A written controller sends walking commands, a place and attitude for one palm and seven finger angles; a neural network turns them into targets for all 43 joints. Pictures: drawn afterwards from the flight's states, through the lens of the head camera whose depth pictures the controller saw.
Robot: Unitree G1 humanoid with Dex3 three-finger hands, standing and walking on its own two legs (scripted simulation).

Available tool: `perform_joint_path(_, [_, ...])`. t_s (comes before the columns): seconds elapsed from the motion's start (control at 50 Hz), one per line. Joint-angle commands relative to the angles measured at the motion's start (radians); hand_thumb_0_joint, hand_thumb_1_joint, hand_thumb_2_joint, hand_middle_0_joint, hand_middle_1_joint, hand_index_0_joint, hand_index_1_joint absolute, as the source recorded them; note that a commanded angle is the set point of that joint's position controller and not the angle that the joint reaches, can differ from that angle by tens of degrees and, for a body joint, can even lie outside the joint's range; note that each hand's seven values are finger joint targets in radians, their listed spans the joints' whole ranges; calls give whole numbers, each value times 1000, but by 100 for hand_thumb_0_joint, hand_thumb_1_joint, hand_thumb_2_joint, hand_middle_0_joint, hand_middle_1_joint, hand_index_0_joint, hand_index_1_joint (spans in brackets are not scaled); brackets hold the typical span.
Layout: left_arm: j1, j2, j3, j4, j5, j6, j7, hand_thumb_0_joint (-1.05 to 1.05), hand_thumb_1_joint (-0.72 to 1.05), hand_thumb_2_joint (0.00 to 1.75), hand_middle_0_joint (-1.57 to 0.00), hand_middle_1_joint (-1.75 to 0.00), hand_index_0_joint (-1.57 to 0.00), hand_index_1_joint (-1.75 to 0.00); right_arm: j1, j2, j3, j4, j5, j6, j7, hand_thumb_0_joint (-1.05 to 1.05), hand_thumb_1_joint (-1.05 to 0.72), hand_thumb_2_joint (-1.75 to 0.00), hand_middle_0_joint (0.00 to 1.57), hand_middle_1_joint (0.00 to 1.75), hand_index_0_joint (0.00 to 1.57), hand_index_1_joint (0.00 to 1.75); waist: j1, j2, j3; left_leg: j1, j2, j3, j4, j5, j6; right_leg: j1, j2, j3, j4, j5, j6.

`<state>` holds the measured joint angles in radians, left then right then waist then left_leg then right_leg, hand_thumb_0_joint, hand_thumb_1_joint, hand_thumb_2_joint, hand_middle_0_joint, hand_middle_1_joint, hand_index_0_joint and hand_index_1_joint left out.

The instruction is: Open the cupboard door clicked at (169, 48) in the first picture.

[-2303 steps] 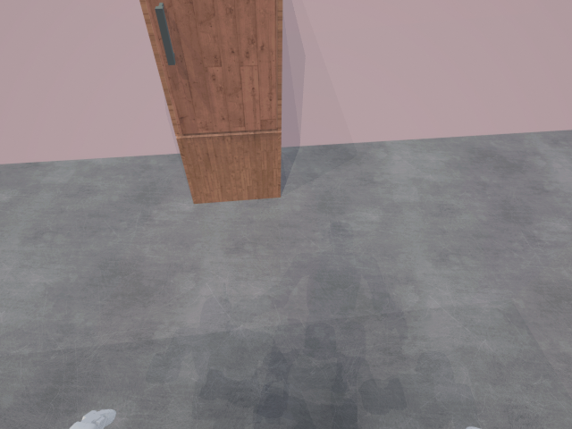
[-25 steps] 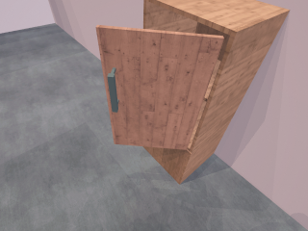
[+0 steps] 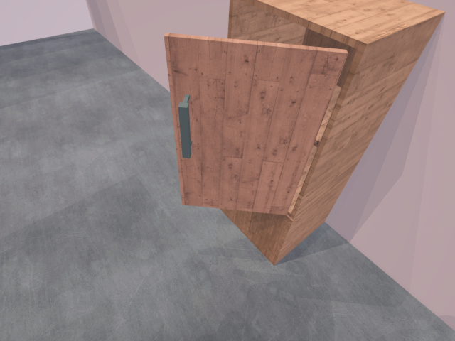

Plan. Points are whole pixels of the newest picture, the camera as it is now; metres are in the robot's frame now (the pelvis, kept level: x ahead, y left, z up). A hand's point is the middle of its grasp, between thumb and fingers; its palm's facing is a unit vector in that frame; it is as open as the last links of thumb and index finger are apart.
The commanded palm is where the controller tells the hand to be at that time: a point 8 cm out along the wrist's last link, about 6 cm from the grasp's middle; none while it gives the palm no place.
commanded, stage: look again from close up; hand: left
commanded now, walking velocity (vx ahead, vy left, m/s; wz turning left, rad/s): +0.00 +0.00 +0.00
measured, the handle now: (186, 127) +0.60 +0.15 +0.03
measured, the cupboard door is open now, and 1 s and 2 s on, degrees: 46 46 46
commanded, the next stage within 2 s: raise the hand with hooked fingers in 0.18 s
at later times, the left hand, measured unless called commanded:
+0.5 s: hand (114, 300) +0.18 +0.20 +0.00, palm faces +0.23 -0.97 -0.07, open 7.7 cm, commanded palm +0.10 +0.26 -0.06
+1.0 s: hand (109, 316) +0.16 +0.21 -0.02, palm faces -0.04 -0.99 -0.13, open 10.4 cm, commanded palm +0.13 +0.28 -0.02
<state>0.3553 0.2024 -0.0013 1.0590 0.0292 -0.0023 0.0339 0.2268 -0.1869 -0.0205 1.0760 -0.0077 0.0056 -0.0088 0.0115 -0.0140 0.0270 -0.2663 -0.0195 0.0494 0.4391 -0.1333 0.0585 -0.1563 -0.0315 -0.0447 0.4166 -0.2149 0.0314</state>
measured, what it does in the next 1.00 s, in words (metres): lowers itself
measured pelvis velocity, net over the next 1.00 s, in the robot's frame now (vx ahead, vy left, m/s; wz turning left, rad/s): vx -0.05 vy -0.02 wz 0.09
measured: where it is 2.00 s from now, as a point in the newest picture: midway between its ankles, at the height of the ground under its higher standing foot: outside the picture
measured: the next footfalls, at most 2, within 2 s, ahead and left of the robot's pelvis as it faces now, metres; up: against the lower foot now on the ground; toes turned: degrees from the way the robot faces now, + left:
none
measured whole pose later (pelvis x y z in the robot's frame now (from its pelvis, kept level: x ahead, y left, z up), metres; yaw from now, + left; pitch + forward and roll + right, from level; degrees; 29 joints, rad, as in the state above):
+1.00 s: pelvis -0.05 -0.02 -0.09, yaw +5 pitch +8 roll -5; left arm 0.29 0.37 0.20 -0.02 -0.28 -0.31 -0.37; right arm 0.20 -0.22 0.08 0.54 0.06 -0.22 -0.09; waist 0.02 0.05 -0.07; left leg -0.94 -0.03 -0.09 1.15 -0.39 0.03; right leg -0.78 0.06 -0.09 1.11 -0.48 -0.02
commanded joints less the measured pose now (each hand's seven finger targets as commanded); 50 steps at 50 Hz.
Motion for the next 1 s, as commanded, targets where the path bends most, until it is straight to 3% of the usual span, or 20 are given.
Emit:
perform_joint_path(0.0, [62,93,22,-24,-1,-17,3,0,90,90,-20,-30,-20,-30,11,-147,-28,-40,-4,-23,-5,0,-90,-90,20,30,20,30,-4,31,45,-29,123,-173,-179,-265,-23,-55,-69,73,-87,-82,-46])
perform_joint_path(0.24, [116,53,22,10,4,-7,6,0,90,90,-20,-30,-20,-30,52,-118,-31,-14,-4,-12,-5,0,-90,-90,20,30,20,30,1,36,59,-67,126,-192,-234,-356,-27,-59,-56,54,-63,-115,-40])
perform_joint_path(0.26, [120,55,-1,14,16,-21,38,0,90,90,-20,-30,-20,-30,-25,-119,-8,-94,-7,-19,0,0,-90,-90,20,30,20,30,27,-9,127,-99,83,-49,-31,-217,-69,-96,-67,46,-64,-77,-56])
perform_joint_path(0.28, [-623,310,140,-1550,-197,-252,36,0,88,89,-20,-32,-20,-32,34,-245,-11,-466,63,-161,-66,0,-90,-90,20,30,20,30,-155,123,-363,266,26,-61,-63,-142,-48,-99,32,-60,73,-65,-50])
perform_joint_path(0.3, [-246,262,134,-1330,-148,-209,77,0,85,88,-20,-33,-20,-33,-38,-197,36,-390,76,-264,-88,0,-90,-90,20,30,20,30,-34,268,-331,240,83,-132,-128,-339,-66,-184,52,-61,162,-179,-69])
perform_joint_path(0.32, [-214,205,103,-1266,-155,-172,131,0,83,87,-21,-34,-21,-34,-46,-194,22,-345,75,-301,-94,0,-90,-90,20,30,20,30,-50,257,-237,89,81,-168,-157,-465,-90,-238,68,-73,200,-220,-66])
perform_joint_path(0.34, [132,-51,-38,-964,-157,-67,122,0,81,86,-21,-36,-21,-36,-12,-164,20,-329,92,-300,-76,0,-90,-90,20,30,20,30,-58,157,-98,5,89,-176,-168,-511,-77,-299,70,-88,229,-209,-67])
perform_joint_path(0.36, [4,-27,-24,-1217,-227,-104,97,0,78,85,-21,-37,-21,-37,-17,-189,9,-410,94,-302,-76,0,-90,-90,20,30,20,30,-54,169,-14,-65,79,-190,-125,-533,-68,-285,60,-80,216,-204,-58])
perform_joint_path(0.38, [31,14,21,-1200,-229,-149,76,0,76,84,-21,-39,-21,-39,-56,-203,-2,-421,92,-317,-76,0,-90,-90,20,30,20,30,-52,142,-23,-67,71,-177,-64,-523,-67,-306,55,-64,184,-242,-54])
perform_joint_path(0.44, [-51,96,159,-960,-225,-322,-17,0,69,81,-22,-43,-22,-43,-63,-210,-18,-465,41,-317,-56,0,-90,-90,20,30,20,30,-66,-143,28,-245,20,-155,167,-451,-73,-525,51,-50,209,-415,-43])
perform_joint_path(0.48, [111,49,187,-764,-255,-461,-151,0,64,79,-22,-47,-22,-47,-100,-199,-40,-515,23,-318,-34,0,-90,-90,20,30,20,30,-1,-292,-22,-412,17,-117,313,-427,-76,-631,53,-46,328,-497,-49])
perform_joint_path(0.5, [177,58,203,-743,-273,-518,-233,0,62,78,-22,-48,-22,-48,-108,-201,-53,-546,19,-314,-22,0,-90,-90,20,30,20,30,24,-306,-65,-469,10,-86,375,-385,-73,-627,50,-22,360,-515,-56])
perform_joint_path(0.52, [220,114,263,-687,-280,-552,-317,0,60,77,-22,-50,-22,-50,-104,-211,-67,-592,31,-307,-2,0,-90,-90,20,30,20,30,46,-207,-87,-466,0,-72,414,-330,-73,-600,48,6,383,-456,-74])
perform_joint_path(0.58, [194,180,284,-824,-316,-474,-473,0,53,74,-23,-54,-23,-54,-156,-216,-60,-733,67,-286,6,0,-90,-90,20,30,20,30,79,-68,-245,-475,-23,-49,425,-357,-49,-524,32,48,404,-415,-70])
perform_joint_path(0.6, [128,204,302,-892,-343,-430,-488,0,50,73,-23,-55,-23,-55,-177,-221,-52,-772,83,-277,-2,0,-90,-90,20,30,20,30,79,5,-231,-489,-20,-66,373,-526,-53,-564,28,53,394,-562,-64])
perform_joint_path(0.64, [-44,230,325,-1057,-391,-378,-474,0,46,71,-23,-58,-23,-58,-193,-244,-41,-807,82,-263,-25,0,-90,-90,20,30,20,30,56,73,-203,-486,-8,-117,361,-651,-57,-659,47,17,479,-571,-70])
perform_joint_path(0.74, [-229,308,319,-1601,-359,-553,-306,0,34,66,-24,-66,-24,-66,-72,-206,-24,-750,35,-290,-67,0,-90,-90,20,30,20,30,-23,253,-299,-395,30,-173,413,-651,-36,-723,68,43,525,-532,-78])
perform_joint_path(0.8, [-119,240,223,-1515,-336,-588,-289,0,27,63,-25,-70,-25,-70,-62,-211,-7,-692,39,-318,-74,0,-90,-90,20,30,20,30,-63,255,-237,-401,28,-199,449,-634,-31,-770,80,26,520,-480,-70])
perform_joint_path(0.88, [-113,263,208,-1253,-308,-432,-368,0,18,59,-25,-76,-25,-76,-40,-230,3,-665,61,-308,-91,0,-90,-90,20,30,20,30,-100,118,-161,-482,34,-206,445,-647,-27,-760,83,30,456,-510,-54])
perform_joint_path(0.98, [-138,395,398,-1147,-378,-201,-459,0,6,54,-26,-84,-26,-84,-53,-223,4,-719,75,-270,-106,0,-90,-90,20,30,20,30,1,58,-305,-464,16,-142,431,-470,-24,-562,56,59,377,-494,-51])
